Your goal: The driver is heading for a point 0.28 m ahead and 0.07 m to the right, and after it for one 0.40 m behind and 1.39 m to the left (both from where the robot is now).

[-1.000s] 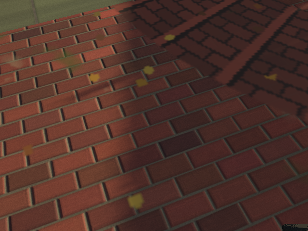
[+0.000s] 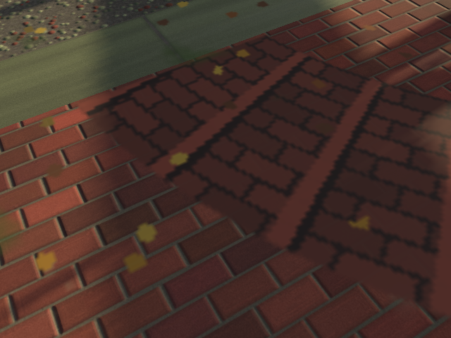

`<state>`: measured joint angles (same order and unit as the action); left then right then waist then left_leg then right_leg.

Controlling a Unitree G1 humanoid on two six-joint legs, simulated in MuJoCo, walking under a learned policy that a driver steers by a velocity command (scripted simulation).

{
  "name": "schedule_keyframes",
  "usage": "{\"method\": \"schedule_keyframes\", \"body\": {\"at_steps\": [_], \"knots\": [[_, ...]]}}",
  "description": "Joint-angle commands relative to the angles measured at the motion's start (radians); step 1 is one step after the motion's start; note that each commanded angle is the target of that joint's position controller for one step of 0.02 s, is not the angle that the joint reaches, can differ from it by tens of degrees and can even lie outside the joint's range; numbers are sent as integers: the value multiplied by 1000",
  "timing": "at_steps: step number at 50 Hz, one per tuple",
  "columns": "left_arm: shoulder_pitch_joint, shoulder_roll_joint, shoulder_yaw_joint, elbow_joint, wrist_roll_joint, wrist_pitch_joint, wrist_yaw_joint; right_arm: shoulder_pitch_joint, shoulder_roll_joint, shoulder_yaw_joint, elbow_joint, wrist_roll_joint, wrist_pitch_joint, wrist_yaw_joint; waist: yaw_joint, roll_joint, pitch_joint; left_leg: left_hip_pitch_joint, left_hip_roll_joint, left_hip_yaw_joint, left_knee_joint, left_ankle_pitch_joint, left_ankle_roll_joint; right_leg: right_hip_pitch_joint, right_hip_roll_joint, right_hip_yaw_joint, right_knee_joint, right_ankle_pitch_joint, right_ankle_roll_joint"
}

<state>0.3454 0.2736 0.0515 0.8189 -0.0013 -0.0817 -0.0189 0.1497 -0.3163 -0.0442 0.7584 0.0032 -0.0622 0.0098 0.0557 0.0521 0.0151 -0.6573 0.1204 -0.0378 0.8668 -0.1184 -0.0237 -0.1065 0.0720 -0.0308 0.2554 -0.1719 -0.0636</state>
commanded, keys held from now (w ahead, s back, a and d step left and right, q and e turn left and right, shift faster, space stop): w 0.06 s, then w+e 0.04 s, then q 0.62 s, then w+q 0.28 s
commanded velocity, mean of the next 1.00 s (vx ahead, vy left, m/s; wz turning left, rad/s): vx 0.23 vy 0.00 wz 0.37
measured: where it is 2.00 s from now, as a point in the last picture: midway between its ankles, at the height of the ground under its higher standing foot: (146, 305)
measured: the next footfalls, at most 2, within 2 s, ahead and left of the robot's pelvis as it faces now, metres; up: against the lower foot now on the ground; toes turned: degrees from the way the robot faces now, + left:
left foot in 0.22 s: +0.31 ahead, +0.15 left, +0.00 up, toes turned +2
right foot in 0.68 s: +0.36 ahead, -0.07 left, +0.00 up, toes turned +21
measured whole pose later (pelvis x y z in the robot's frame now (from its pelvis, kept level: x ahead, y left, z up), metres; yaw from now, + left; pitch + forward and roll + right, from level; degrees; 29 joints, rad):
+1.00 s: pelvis +0.29 +0.04 +0.00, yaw +26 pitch +2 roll +0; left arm 0.26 0.28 0.06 0.79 0.00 -0.04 0.03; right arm 0.20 -0.32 -0.08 0.67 0.02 0.03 0.01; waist 0.05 0.02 0.00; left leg -0.52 0.05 -0.01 0.85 -0.28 -0.05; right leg -0.14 -0.06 -0.08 0.33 -0.22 0.01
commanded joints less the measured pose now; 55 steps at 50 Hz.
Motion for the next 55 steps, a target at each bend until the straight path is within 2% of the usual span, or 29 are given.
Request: {"method": "schedule_keyframes", "body": {"at_steps": [1,4,7,9,10,11,12,13,14,15,16,17,20,23,26,28,31,33,34,35,36,37,38,40,43,46,49,53,55], "knots": [[-52,164,36,-54,-6,-18,12,-59,-22,2,-65,0,-13,8,-17,-95,30,34,-8,7,-174,176,-1,-49,-244,134,-136,210,-153],[24,179,38,-10,-17,-9,14,-164,-25,4,-98,8,-22,20,23,-87,52,57,-34,16,-276,224,9,-1,-265,140,-118,185,-145],[33,187,40,18,-13,13,23,-186,-41,0,-114,2,-31,36,9,-106,50,51,-61,19,-355,171,42,114,-292,127,-28,340,-114],[16,197,43,27,-4,24,31,-123,-65,-10,-97,-4,-33,43,-29,-133,-11,160,-96,40,-370,138,74,157,-288,101,75,538,-73],[-10,195,42,23,-4,29,36,-28,-87,-24,-68,-9,-34,42,-83,-131,-73,295,-133,69,-393,165,97,150,-254,67,188,671,-44],[-3,177,34,16,4,30,41,71,-130,-40,-41,-13,-33,35,-125,-93,-148,471,-116,55,-409,338,124,92,-196,19,355,649,1],[78,120,14,-10,37,20,43,152,-219,-57,-42,-28,-25,27,-104,71,-290,823,91,-202,-306,712,230,-188,-117,-21,670,273,64],[196,54,-13,20,36,11,29,166,-207,-50,-38,-18,-13,28,-78,229,-436,1036,273,-521,-357,804,395,-432,3,44,957,-482,115],[137,159,12,27,12,8,21,171,-153,-42,-48,1,2,28,-117,99,-440,975,230,-513,-408,641,373,-462,-39,140,1038,-485,111],[25,174,19,-14,-13,12,24,89,-145,-40,-65,7,8,25,-111,54,-284,839,188,-412,-441,549,338,-531,-72,118,1041,-428,109],[-42,168,20,-28,-9,21,35,42,-133,-38,-72,5,15,19,-99,-18,-183,695,149,-350,-481,483,313,-546,-97,101,1004,-368,112],[-63,165,24,-38,1,35,47,12,-127,-38,-80,-1,19,14,-74,-27,-130,567,128,-319,-514,443,301,-506,-120,108,952,-314,114],[-26,124,22,-42,10,62,65,-23,-132,-47,-96,-18,27,8,-18,44,-121,385,74,-267,-569,368,293,-380,-111,104,809,-255,122],[-66,117,22,-56,16,70,73,-8,-156,-61,-100,-6,38,-12,-26,51,-152,357,58,-270,-568,291,287,-359,-90,110,684,-180,137],[-136,115,21,-76,10,77,69,-4,-162,-66,-103,5,58,-29,-45,60,-142,327,25,-300,-580,38,251,-332,-70,125,575,-95,143],[-179,114,20,-91,6,73,64,3,-161,-67,-104,5,71,-36,-58,79,-117,319,12,-335,-582,-72,240,-314,-56,131,502,-89,144],[-197,124,24,-102,-3,52,53,18,-158,-69,-107,7,86,-40,-63,103,-108,372,10,-406,-540,-35,227,-272,-38,137,371,-115,133],[-144,132,31,-86,-7,37,45,-2,-144,-65,-116,19,95,-44,-23,98,-110,378,-23,-422,-474,24,187,-156,-46,122,160,-6,109],[-120,174,44,-84,2,34,48,26,-112,-55,-117,20,97,-45,-28,52,-126,327,-67,-387,-398,-60,139,-52,-142,174,89,57,73],[-154,252,58,-102,24,44,57,75,-50,-40,-124,11,96,-41,-80,-179,-132,194,-183,-227,-186,-319,76,37,-363,378,58,190,-28],[-160,253,63,-100,57,53,52,70,-104,-57,-149,12,86,-39,-79,-342,-107,71,-253,-99,18,-519,30,-13,-476,543,37,339,-173],[-184,196,48,-119,45,52,52,102,-173,-77,-126,4,84,-37,-75,-246,-114,50,-187,-113,161,-462,3,-2,-467,500,34,235,-188],[-208,154,39,-124,27,52,54,102,-178,-85,-111,12,90,-36,-76,-196,-94,19,-164,-99,199,-377,-8,6,-397,410,30,57,-137],[-210,140,33,-119,-3,53,62,85,-134,-77,-109,8,106,-36,-52,-210,-44,-69,-133,-69,258,-268,-35,36,-340,342,-8,-177,-93],[-145,156,39,-104,6,48,71,-1,-87,-61,-155,19,89,-16,0,-215,-13,-93,-103,-6,193,-202,-51,58,-327,268,-66,-225,-97],[-107,181,49,-91,5,36,67,-47,-62,-51,-184,15,71,-4,26,-203,-16,-67,-74,8,70,-169,-49,91,-351,221,-83,-196,-106],[-109,210,63,-86,-3,24,51,-66,-43,-40,-203,14,63,11,25,-205,-1,37,-57,43,-65,-150,-21,37,-359,143,-95,-162,-104],[-105,233,77,-72,-22,17,22,-63,-57,-40,-212,18,67,23,10,-202,19,179,-63,88,-191,-172,29,-17,-375,76,-74,-146,-100],[-128,237,80,-66,-38,23,13,-15,-62,-45,-200,19,70,25,-36,-177,16,287,-82,121,-288,-144,65,-50,-379,39,-14,-151,-80]]}}
Velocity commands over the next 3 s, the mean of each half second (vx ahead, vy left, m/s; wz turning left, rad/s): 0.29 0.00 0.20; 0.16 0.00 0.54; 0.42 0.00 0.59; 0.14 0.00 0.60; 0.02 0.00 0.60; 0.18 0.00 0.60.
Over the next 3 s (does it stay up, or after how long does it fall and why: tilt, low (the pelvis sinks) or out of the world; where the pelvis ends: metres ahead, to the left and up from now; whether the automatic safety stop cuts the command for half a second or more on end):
stays up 0.52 0.39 -0.02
